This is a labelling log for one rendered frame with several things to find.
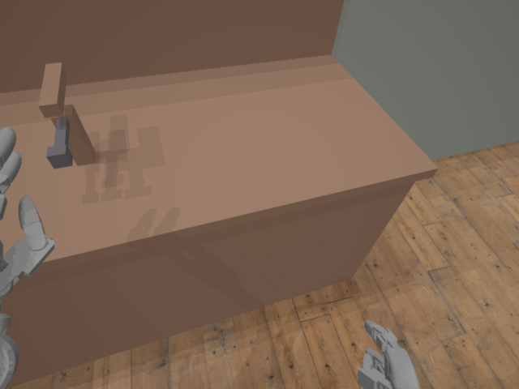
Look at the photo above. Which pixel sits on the right robot hand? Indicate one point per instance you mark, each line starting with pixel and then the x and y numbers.
pixel 393 371

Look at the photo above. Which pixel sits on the robot left forearm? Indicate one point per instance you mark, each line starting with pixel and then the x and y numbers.
pixel 9 353

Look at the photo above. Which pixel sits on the left robot hand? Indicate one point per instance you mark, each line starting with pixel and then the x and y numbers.
pixel 25 256

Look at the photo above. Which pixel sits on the tap lever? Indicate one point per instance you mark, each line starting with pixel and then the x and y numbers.
pixel 59 154

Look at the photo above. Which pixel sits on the counter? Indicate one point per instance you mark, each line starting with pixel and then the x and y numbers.
pixel 223 161

